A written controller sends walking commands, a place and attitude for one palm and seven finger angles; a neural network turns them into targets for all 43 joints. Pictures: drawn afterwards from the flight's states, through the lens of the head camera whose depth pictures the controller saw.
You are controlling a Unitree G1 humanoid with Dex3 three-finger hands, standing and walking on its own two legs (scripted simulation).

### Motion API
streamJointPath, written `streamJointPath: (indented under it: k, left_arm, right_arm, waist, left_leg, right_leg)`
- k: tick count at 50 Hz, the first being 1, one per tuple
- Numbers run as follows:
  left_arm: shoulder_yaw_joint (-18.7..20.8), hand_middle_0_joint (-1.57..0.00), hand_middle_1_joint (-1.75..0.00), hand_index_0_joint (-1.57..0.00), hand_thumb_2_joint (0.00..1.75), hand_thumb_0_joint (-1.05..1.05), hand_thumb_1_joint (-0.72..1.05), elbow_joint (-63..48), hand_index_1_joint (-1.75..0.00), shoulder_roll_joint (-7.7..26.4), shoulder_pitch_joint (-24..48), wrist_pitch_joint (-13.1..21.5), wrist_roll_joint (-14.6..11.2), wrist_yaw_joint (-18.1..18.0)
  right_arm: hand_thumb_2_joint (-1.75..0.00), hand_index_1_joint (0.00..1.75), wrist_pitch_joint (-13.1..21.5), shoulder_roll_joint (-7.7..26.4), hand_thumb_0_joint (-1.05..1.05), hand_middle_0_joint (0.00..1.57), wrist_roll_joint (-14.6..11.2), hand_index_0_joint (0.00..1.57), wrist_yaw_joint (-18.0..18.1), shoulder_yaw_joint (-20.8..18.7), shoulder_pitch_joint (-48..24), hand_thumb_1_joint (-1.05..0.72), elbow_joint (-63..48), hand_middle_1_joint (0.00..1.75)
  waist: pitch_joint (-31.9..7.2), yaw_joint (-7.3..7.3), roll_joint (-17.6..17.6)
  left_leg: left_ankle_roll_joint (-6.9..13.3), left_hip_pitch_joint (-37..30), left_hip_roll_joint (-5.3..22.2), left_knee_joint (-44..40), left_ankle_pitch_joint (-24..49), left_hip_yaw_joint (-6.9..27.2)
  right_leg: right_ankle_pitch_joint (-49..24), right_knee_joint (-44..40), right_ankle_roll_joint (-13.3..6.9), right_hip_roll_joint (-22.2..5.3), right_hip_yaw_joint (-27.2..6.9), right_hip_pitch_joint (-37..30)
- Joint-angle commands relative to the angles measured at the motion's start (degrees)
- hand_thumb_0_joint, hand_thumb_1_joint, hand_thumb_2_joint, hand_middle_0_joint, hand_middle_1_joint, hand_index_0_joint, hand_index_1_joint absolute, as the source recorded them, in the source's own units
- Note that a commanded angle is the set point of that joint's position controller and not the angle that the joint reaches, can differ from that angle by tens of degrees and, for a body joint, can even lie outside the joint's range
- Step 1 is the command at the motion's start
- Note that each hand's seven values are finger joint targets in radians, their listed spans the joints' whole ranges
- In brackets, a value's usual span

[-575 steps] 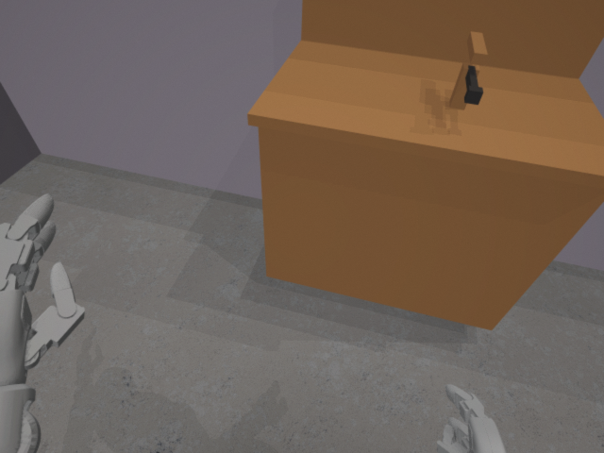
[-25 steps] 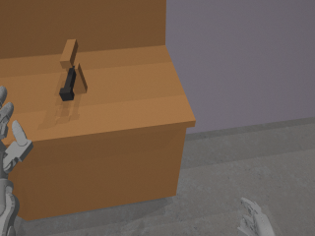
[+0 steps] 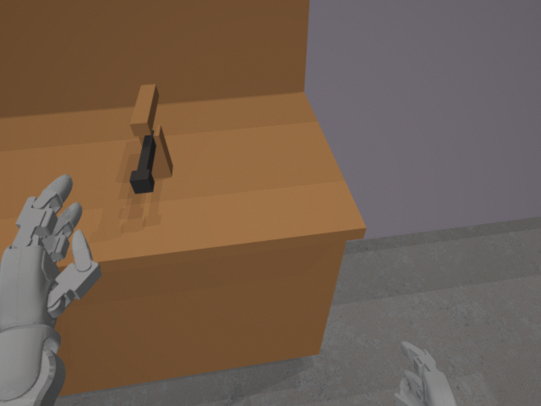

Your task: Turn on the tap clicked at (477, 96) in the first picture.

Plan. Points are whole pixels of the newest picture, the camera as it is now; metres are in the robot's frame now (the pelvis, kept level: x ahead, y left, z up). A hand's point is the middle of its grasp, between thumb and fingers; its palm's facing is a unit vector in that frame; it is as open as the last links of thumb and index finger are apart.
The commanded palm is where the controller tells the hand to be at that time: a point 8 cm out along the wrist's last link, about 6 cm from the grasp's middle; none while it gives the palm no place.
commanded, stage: turn the palm inward beside the body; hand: left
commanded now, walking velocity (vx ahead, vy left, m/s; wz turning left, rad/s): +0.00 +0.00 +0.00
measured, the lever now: (142, 181) +0.38 +0.28 +0.13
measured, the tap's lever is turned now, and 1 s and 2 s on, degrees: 0 0 0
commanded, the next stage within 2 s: reach beside the lever's end, fingers flat in 1.20 s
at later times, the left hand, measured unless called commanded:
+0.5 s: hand (96, 297) +0.17 +0.21 +0.18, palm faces +0.47 -0.87 -0.15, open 7.4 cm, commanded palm +0.11 +0.25 +0.19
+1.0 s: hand (119, 311) +0.16 +0.18 +0.17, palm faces +0.49 -0.86 -0.12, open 7.4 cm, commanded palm +0.10 +0.22 +0.19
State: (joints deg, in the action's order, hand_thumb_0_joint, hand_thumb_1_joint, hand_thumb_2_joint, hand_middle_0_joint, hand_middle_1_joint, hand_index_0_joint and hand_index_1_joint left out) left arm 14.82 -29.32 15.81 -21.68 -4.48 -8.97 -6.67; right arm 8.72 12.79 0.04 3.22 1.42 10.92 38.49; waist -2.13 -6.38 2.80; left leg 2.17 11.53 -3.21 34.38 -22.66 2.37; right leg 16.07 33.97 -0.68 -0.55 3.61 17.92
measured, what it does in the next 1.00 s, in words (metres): shifts its weight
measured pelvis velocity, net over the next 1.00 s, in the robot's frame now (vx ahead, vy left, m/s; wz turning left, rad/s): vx -0.02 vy -0.05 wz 0.02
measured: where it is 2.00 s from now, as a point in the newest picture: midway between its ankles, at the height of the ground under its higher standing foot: outside the picture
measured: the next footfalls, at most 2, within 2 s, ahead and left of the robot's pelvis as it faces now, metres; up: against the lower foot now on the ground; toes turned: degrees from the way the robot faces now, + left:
none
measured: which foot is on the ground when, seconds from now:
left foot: down 0.00-1.00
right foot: down 0.00-1.00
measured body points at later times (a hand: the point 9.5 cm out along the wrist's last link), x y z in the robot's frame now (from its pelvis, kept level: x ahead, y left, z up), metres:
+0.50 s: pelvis -0.02 -0.02 +0.00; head -0.05 -0.05 +0.45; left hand +0.14 +0.26 +0.19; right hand +0.19 -0.22 -0.07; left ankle -0.05 +0.09 -0.73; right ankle +0.02 -0.11 -0.73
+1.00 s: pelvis -0.02 -0.05 +0.00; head -0.05 -0.08 +0.45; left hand +0.13 +0.23 +0.18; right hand +0.20 -0.25 -0.07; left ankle -0.05 +0.09 -0.73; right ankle +0.02 -0.11 -0.73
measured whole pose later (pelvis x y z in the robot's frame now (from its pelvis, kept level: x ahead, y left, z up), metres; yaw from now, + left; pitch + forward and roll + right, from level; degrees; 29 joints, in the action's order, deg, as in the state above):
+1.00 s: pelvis -0.02 -0.05 +0.00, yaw +1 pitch -3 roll +0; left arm 13.8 -34.5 12.8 -24.6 -16.2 -14.8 -10.2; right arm 9.7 14.2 -2.0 4.1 1.4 7.0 40.9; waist -2.2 -6.4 5.3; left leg -1.3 9.9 0.1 33.4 -20.4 5.0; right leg 13.4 31.0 -4.0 2.5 6.5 15.0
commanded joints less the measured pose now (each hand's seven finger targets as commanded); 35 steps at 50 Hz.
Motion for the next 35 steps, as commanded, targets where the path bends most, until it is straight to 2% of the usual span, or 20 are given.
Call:
streamJointPath:
  k: [1,5,6,8,9,11,13,15,16,17,20,21,24,25,28,30,31,32,34,35]
  left_arm:
    - [4.53,-0.20,-0.30,-0.20,0.90,0.00,0.90,-15.13,-0.30,8.47,7.39,2.51,0.27,-0.44]
    - [6.28,-0.20,-0.30,-0.20,0.90,0.00,0.90,-16.65,-0.30,8.83,4.54,0.95,-0.03,-1.31]
    - [5.23,-0.20,-0.30,-0.20,0.90,0.00,0.90,-17.03,-0.30,7.62,4.74,0.71,-0.05,-1.38]
    - [4.35,-0.20,-0.30,-0.20,0.90,0.00,0.90,-15.47,-0.30,6.39,3.84,-0.51,-0.78,-1.13]
    - [4.79,-0.20,-0.30,-0.20,0.90,0.00,0.90,-16.25,-0.30,6.72,4.27,-0.84,-1.08,-1.22]
    - [4.07,-0.20,-0.30,-0.20,0.90,0.00,0.90,-15.73,-0.30,6.00,4.92,-2.13,-1.56,-1.02]
    - [4.35,-0.20,-0.30,-0.20,0.90,0.00,0.90,-15.45,-0.30,6.28,5.10,-2.87,-1.94,-1.01]
    - [4.81,-0.20,-0.30,-0.20,0.90,0.00,0.90,-17.17,-0.30,7.32,6.34,-3.38,-1.65,-1.26]
    - [3.68,-0.20,-0.30,-0.20,0.90,0.00,0.90,-17.04,-0.30,6.28,6.64,-3.35,-1.65,-1.36]
    - [4.38,-0.20,-0.30,-0.20,0.90,0.00,0.90,-16.12,-0.30,6.67,5.86,-3.33,-2.01,-1.53]
    - [5.36,-0.20,-0.30,-0.20,0.90,0.00,0.90,-16.45,-0.30,7.56,6.34,-3.76,-2.48,-1.89]
    - [4.48,-0.20,-0.30,-0.20,0.90,0.00,0.90,-16.08,-0.30,6.69,6.78,-3.90,-2.60,-1.90]
    - [4.43,-0.20,-0.30,-0.20,0.90,0.00,0.90,-16.08,-0.30,6.86,6.83,-4.66,-2.90,-2.20]
    - [4.82,-0.20,-0.30,-0.20,0.90,0.00,0.90,-16.86,-0.30,7.41,7.05,-4.92,-2.80,-2.38]
    - [3.51,-0.20,-0.30,-0.20,0.90,0.00,0.90,-16.16,-0.30,6.28,6.00,-5.97,-3.28,-2.39]
    - [4.68,-0.20,-0.30,-0.20,0.90,0.00,0.90,-15.97,-0.30,7.08,5.55,-6.74,-3.79,-2.62]
    - [3.48,-0.20,-0.30,-0.20,0.90,0.00,0.90,-16.05,-0.30,5.72,5.36,-6.98,-4.05,-2.49]
    - [3.85,-0.20,-0.30,-0.20,0.90,0.00,0.90,-16.36,-0.30,6.54,6.00,-7.22,-4.02,-2.70]
    - [4.54,-0.20,-0.30,-0.20,0.90,0.00,0.90,-15.51,-0.30,6.80,6.36,-7.95,-4.44,-3.11]
    - [5.68,-0.20,-0.30,-0.20,0.90,0.00,0.90,-15.49,-0.30,7.59,6.83,-8.15,-4.61,-3.43]
  right_arm:
    - [-0.90,0.30,3.69,6.77,0.00,0.20,-0.23,0.20,0.68,-2.31,-6.86,-0.90,-8.82,0.30]
    - [-0.90,0.30,3.07,6.53,0.00,0.20,-0.06,0.20,0.10,-2.13,-7.89,-0.90,-8.99,0.30]
    - [-0.90,0.30,2.94,6.12,0.00,0.20,0.03,0.20,0.03,-2.05,-7.62,-0.90,-8.87,0.30]
    - [-0.90,0.30,2.34,6.32,0.00,0.20,-0.26,0.20,0.08,-1.96,-8.03,-0.90,-8.65,0.30]
    - [-0.90,0.30,2.26,6.37,0.00,0.20,-0.24,0.20,0.18,-2.05,-8.28,-0.90,-8.75,0.30]
    - [-0.90,0.30,2.26,6.18,0.00,0.20,-0.46,0.20,0.38,-1.64,-9.04,-0.90,-8.67,0.30]
    - [-0.90,0.30,2.12,6.37,0.00,0.20,-0.45,0.20,0.80,-1.67,-9.63,-0.90,-8.68,0.30]
    - [-0.90,0.30,2.22,6.13,0.00,0.20,-0.65,0.20,0.94,-1.28,-10.69,-0.90,-9.00,0.30]
    - [-0.90,0.30,2.48,5.81,0.00,0.20,-0.55,0.20,1.02,-1.14,-10.55,-0.90,-8.90,0.30]
    - [-0.90,0.30,2.56,5.91,0.00,0.20,-0.51,0.20,1.23,-1.13,-10.37,-0.90,-8.82,0.30]
    - [-0.90,0.30,2.90,5.92,0.00,0.20,-0.80,0.20,1.51,-0.71,-11.88,-0.90,-8.89,0.30]
    - [-0.90,0.30,3.02,5.68,0.00,0.20,-0.86,0.20,1.62,-0.58,-11.73,-0.90,-8.80,0.30]
    - [-0.90,0.30,3.17,5.72,0.00,0.20,-1.03,0.20,1.84,-0.52,-12.31,-0.90,-8.73,0.30]
    - [-0.90,0.30,3.49,5.69,0.00,0.20,-1.38,0.20,1.73,-0.37,-12.83,-0.90,-8.84,0.30]
    - [-0.90,0.30,3.73,5.55,0.00,0.20,-1.50,0.20,1.81,-0.37,-13.23,-0.90,-8.64,0.30]
    - [-0.90,0.30,4.15,5.52,0.00,0.20,-1.82,0.20,1.66,-0.30,-13.68,-0.90,-8.56,0.30]
    - [-0.90,0.30,4.14,5.32,0.00,0.20,-1.89,0.20,1.67,-0.30,-14.13,-0.90,-8.53,0.30]
    - [-0.90,0.30,4.11,5.44,0.00,0.20,-1.96,0.20,1.69,-0.45,-14.27,-0.90,-8.41,0.30]
    - [-0.90,0.30,4.06,5.41,0.00,0.20,-2.02,0.20,1.75,-0.60,-14.91,-0.90,-8.16,0.30]
    - [-0.90,0.30,4.26,5.36,0.00,0.20,-2.26,0.20,1.60,-0.60,-15.26,-0.90,-7.94,0.30]
  waist:
    - [-7.50,0.34,1.17]
    - [-8.50,-0.69,3.17]
    - [-9.27,-0.37,2.50]
    - [-6.80,0.01,1.13]
    - [-6.98,-0.03,1.12]
    - [-5.68,0.18,1.56]
    - [-5.32,0.27,-0.01]
    - [-5.27,-0.01,2.56]
    - [-5.04,0.27,1.73]
    - [-4.76,0.12,0.25]
    - [-3.20,-0.05,0.47]
    - [-2.83,0.12,-0.70]
    - [-2.02,0.14,-0.09]
    - [-1.67,0.09,1.42]
    - [-0.92,0.15,-0.31]
    - [-0.47,0.05,-1.27]
    - [-0.36,0.10,-2.15]
    - [-0.29,0.14,-1.91]
    - [0.22,-0.01,-4.02]
    - [0.62,0.03,-3.28]
  left_leg:
    - [-6.52,0.57,3.84,-6.19,35.77,3.01]
    - [-7.60,-0.20,4.07,-6.12,39.99,2.82]
    - [-7.76,-0.22,4.12,-6.17,40.28,2.71]
    - [-7.67,0.73,4.29,-6.74,37.58,2.75]
    - [-7.62,0.64,4.22,-6.88,37.06,2.77]
    - [-7.25,1.28,3.86,-7.44,33.12,2.47]
    - [-6.56,1.93,3.46,-7.87,28.64,2.06]
    - [-6.34,2.07,3.14,-8.49,25.58,1.94]
    - [-6.20,2.40,2.94,-8.84,23.21,1.92]
    - [-5.78,3.15,2.73,-9.14,21.24,1.90]
    - [-4.60,4.19,2.20,-9.73,15.59,1.66]
    - [-4.00,4.83,2.08,-9.79,14.07,1.43]
    - [-2.66,5.44,1.81,-9.95,10.18,0.98]
    - [-2.49,5.51,1.72,-10.01,9.16,0.92]
    - [-1.47,6.32,1.64,-9.65,6.83,0.49]
    - [-1.24,6.74,1.61,-8.95,5.95,0.34]
    - [-1.07,7.09,1.65,-8.79,5.55,0.18]
    - [-0.99,7.35,1.58,-8.18,5.10,0.07]
    - [-1.16,8.56,1.79,-6.64,4.55,0.07]
    - [-1.40,8.41,1.87,-6.08,4.18,0.21]
  right_leg:
    - [-13.36,-1.27,-1.17,0.94,1.33,-7.28]
    - [-14.17,-1.34,-1.37,1.23,1.26,-8.30]
    - [-14.60,-1.21,-1.34,0.96,1.54,-8.68]
    - [-13.26,-1.98,-1.26,1.09,1.63,-7.99]
    - [-13.24,-2.21,-1.30,1.11,1.60,-8.35]
    - [-11.95,-2.92,-1.33,1.00,1.50,-8.23]
    - [-10.92,-3.68,-1.32,1.02,1.30,-8.73]
    - [-9.35,-4.19,-1.49,1.21,0.97,-9.03]
    - [-8.46,-4.43,-1.50,1.00,1.07,-9.09]
    - [-7.84,-4.75,-1.42,0.97,1.03,-9.64]
    - [-4.72,-6.40,-1.28,1.01,0.19,-9.70]
    - [-3.74,-6.88,-1.10,0.59,-0.03,-10.01]
    - [-0.59,-8.68,-0.79,0.19,-1.06,-10.41]
    - [0.38,-9.04,-0.85,0.25,-1.48,-10.43]
    - [3.41,-10.75,-0.41,-0.45,-2.65,-11.16]
    - [5.52,-12.09,-0.10,-0.80,-3.92,-11.46]
    - [6.61,-12.54,0.05,-1.24,-4.43,-11.92]
    - [8.05,-13.24,0.20,-1.62,-5.38,-11.75]
    - [10.71,-14.92,0.94,-3.02,-8.23,-12.30]
    - [11.80,-15.67,0.97,-3.31,-9.12,-11.85]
